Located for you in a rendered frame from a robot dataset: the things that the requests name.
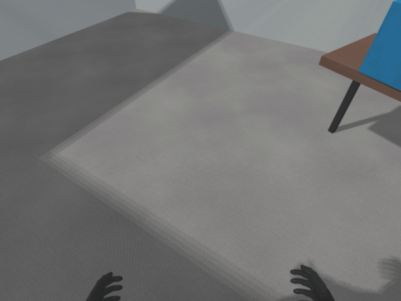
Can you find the carton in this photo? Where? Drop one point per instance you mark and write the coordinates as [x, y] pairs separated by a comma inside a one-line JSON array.
[[383, 60]]

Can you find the robot left hand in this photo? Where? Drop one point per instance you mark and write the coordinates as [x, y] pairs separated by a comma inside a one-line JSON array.
[[100, 290]]

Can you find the robot right hand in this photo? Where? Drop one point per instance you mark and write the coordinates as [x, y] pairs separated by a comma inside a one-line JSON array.
[[318, 292]]

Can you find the table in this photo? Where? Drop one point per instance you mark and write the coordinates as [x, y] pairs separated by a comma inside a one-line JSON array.
[[347, 61]]

